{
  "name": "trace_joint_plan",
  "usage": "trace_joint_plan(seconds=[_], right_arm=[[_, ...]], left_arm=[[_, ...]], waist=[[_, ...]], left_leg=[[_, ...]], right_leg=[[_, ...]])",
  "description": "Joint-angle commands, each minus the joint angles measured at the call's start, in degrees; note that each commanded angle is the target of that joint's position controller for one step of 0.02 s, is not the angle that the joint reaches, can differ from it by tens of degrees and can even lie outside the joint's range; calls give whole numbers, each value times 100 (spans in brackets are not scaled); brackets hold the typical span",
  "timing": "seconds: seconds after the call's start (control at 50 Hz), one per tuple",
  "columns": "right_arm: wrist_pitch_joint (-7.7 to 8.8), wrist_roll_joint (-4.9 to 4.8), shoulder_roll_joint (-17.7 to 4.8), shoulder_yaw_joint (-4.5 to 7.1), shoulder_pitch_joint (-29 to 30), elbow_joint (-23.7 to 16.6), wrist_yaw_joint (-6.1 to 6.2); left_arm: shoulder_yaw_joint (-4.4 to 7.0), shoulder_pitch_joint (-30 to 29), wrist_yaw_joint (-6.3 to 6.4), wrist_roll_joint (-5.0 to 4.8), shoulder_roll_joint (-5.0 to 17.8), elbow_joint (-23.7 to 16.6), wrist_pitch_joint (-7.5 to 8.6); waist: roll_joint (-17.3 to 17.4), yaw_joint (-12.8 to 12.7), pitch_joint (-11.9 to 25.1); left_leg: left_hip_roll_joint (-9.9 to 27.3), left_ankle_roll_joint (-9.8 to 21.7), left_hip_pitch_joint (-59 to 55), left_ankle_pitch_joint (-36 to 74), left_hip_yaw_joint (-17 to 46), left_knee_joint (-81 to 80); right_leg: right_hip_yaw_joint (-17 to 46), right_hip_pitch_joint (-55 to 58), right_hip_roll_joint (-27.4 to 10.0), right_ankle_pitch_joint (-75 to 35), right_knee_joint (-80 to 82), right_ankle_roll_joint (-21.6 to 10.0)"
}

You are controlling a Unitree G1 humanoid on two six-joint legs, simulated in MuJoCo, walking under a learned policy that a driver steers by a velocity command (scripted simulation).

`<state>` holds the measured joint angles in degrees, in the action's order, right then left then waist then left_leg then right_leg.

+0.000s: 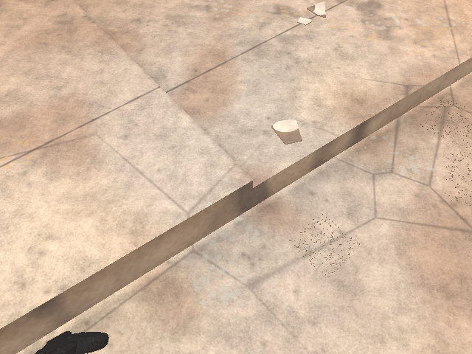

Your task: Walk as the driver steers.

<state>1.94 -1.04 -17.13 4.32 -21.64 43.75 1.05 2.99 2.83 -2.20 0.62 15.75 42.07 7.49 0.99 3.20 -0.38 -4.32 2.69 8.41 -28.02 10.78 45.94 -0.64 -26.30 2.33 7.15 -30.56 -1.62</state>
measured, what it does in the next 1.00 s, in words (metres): walks ahead: left foot, then right foot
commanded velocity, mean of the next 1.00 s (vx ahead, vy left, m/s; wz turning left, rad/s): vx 0.50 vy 0.00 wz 0.06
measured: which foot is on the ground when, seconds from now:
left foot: up 0.00-0.40, down 0.42-0.94, up 0.96-1.00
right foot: down 0.00-0.44, up 0.46-0.90, down 0.92-1.00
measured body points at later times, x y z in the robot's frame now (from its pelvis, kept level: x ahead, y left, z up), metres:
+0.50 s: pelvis +0.27 +0.03 +0.01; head +0.30 +0.05 +0.46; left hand +0.27 +0.30 -0.13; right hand +0.46 -0.21 -0.08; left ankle +0.34 +0.11 -0.72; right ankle +0.13 -0.10 -0.66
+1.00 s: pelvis +0.52 -0.01 +0.01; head +0.55 -0.02 +0.46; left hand +0.68 +0.25 -0.09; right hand +0.52 -0.26 -0.14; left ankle +0.38 +0.11 -0.65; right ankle +0.60 -0.08 -0.72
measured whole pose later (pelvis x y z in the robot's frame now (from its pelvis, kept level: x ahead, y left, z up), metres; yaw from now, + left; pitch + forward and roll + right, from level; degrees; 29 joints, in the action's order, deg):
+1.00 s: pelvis +0.52 -0.01 +0.01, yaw +1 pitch +0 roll +2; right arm 3.4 1.1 -13.9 2.0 -21.1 55.6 0.1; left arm 1.5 6.5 -0.8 1.8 14.0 46.9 3.5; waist 0.3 2.2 -2.8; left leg -1.7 3.0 11.7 -24.4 -0.4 55.5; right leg -5.2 -21.6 0.0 10.6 -31.7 -4.7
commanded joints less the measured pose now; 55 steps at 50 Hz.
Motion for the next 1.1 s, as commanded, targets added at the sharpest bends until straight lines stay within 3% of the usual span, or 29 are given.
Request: trace_joint_plan(seconds=[0.02,0.06,0.1,0.12,0.22,0.24,0.26,0.32,0.36,0.4,0.42,0.44,0.46,0.48,0.52,0.54,0.6,0.7,0.82,0.88,0.9,0.92,0.94,0.96,0.98,1.0,1.02,1.06,1.1], right_arm=[[192,-115,-751,63,-77,-503,-22],[221,36,-703,49,724,-713,-40],[205,67,-529,47,589,-675,-72],[188,56,-413,20,510,-647,-79],[240,103,-148,-123,1252,-860,-108],[115,498,24,-226,1479,-906,-288],[62,461,115,-240,1595,-925,-366],[11,315,-127,-196,1815,-943,-386],[44,334,-299,-150,1850,-954,-314],[130,410,-411,-84,1029,-657,-222],[203,508,-633,-8,188,-404,-163],[236,620,-1206,110,-497,-385,-100],[144,383,-1417,205,-504,-252,-108],[108,274,-998,97,-79,-276,-137],[156,252,-432,-69,449,-247,-163],[195,229,-324,-110,498,-163,-145],[315,198,-393,-87,334,77,-148],[322,170,-417,-63,-8,485,-163],[322,225,-535,-38,-324,875,-133],[295,235,-608,-25,-167,972,-95],[265,221,-617,-30,-73,1002,-90],[262,211,-475,-91,-94,979,-77],[279,96,-10,-228,-409,750,-80],[236,132,-170,-155,-653,881,-52],[179,262,-394,-77,-386,921,-39],[190,271,-304,-97,-88,877,-92],[179,238,-190,-115,53,861,-121],[65,335,-51,-158,-9,928,-158],[12,327,-16,-157,41,934,-201]], left_arm=[[313,1752,13,-173,903,153,-38],[189,1132,47,-48,647,63,-136],[120,954,65,17,514,66,-118],[121,981,71,-16,534,103,-104],[215,1201,142,-129,915,266,-124],[155,1607,73,56,727,532,-191],[167,1688,32,53,742,569,-224],[192,1830,17,27,833,634,-282],[229,1884,73,48,965,682,-318],[221,1893,118,44,971,756,-348],[144,1951,126,49,760,725,-346],[-7,2117,108,-71,260,426,-335],[64,2329,126,3,481,450,-371],[129,2038,141,113,757,511,-431],[62,1628,60,85,520,486,-429],[52,1589,51,154,485,497,-479],[8,1646,1,198,364,596,-573],[-64,544,-52,176,253,275,-558],[-123,-195,18,120,235,10,-504],[-72,157,94,150,345,79,-438],[-30,826,136,184,363,293,-387],[59,1709,195,264,602,586,-317],[235,2472,256,369,1324,659,-286],[312,2523,208,131,1478,773,-398],[237,1898,185,0,1161,639,-448],[118,1314,167,-14,714,516,-449],[34,1059,158,16,450,510,-430],[-15,1071,192,48,334,629,-352],[-12,1320,180,7,361,788,-260]], waist=[[-989,-872,1038],[-356,-658,98],[-585,-381,17],[-652,-333,57],[-492,-509,-45],[-242,-487,-95],[-519,-557,-116],[-691,-610,-131],[-615,-553,-145],[-455,-142,178],[-179,168,787],[929,316,1550],[1633,178,1709],[768,38,950],[367,-181,168],[435,-292,-2],[337,-411,92],[282,-223,-323],[333,-98,-376],[308,-330,-199],[172,-659,106],[-80,-959,664],[-1219,-1021,1408],[-1708,-908,1672],[-842,-685,905],[-487,-514,307],[-435,-364,-49],[-674,-222,-61],[-489,-161,28]], left_leg=[[252,-111,3700,-131,78,3026],[711,-91,3535,621,-364,2514],[980,-115,2973,964,-454,1941],[1020,-149,2871,990,-536,1733],[1083,-325,2815,2222,-828,-26],[852,-331,2149,2477,-1305,-448],[745,-327,1907,2732,-1431,-715],[740,-227,1794,2736,-1344,-1132],[664,-108,1670,2210,-1320,-1429],[430,99,624,1923,-1380,-2019],[757,308,-576,1801,-1040,-2089],[2326,764,-2101,1168,1049,-2390],[2844,1182,-2270,1114,2767,-3043],[2566,1114,-1758,919,2072,-3014],[2005,906,-680,1479,876,-3365],[1830,809,-359,2043,532,-3491],[1674,882,-268,3061,16,-3644],[1514,943,-365,2977,-476,-3975],[1569,713,-650,3857,-753,-3642],[1632,583,-931,5176,-813,-2909],[1458,481,-902,5757,-982,-2079],[1171,350,-378,5262,-1164,-958],[533,91,1249,2858,-1543,1039],[-144,49,2312,-243,-1227,2256],[280,126,2603,32,-755,2681],[524,145,2617,506,-796,2522],[734,132,2434,805,-852,2145],[795,8,2000,1122,-1013,2107],[838,-62,2084,1309,-1065,2152]], right_leg=[[3980,4131,-2322,2150,1405,-1429],[2709,2598,-1856,1257,1669,-1197],[2099,1935,-1534,382,1909,-1106],[1871,1831,-1474,65,1992,-1138],[957,1723,-1313,-898,2267,-1120],[526,1321,-1005,-1220,2291,-882],[361,1285,-882,-1246,2261,-771],[523,1795,-1181,-1269,2062,-676],[666,2226,-1423,-1514,1774,-620],[428,2391,-1274,-2660,625,-478],[214,1960,-996,-2331,-543,-365],[-204,439,-403,-259,-2399,-121],[15,-647,137,2275,-3380,-126],[343,-998,-264,2030,-3701,-194],[300,-806,-644,1358,-3247,-180],[270,-602,-730,1218,-3027,-111],[148,-418,-743,871,-2900,30],[-56,-945,-892,34,-1766,219],[-271,-333,-630,-333,-500,22],[-378,330,-377,182,-140,-250],[-494,1103,-200,62,296,-365],[-226,2335,-434,-118,428,-524],[1811,4002,-2068,-259,593,-1016],[3476,4225,-2631,-216,1368,-1431],[2855,3471,-2376,549,1457,-1343],[2283,2683,-2140,892,1681,-1241],[1776,2115,-1850,830,1979,-1041],[1202,1740,-1533,-48,2146,-901],[871,1796,-1457,-765,2151,-976]])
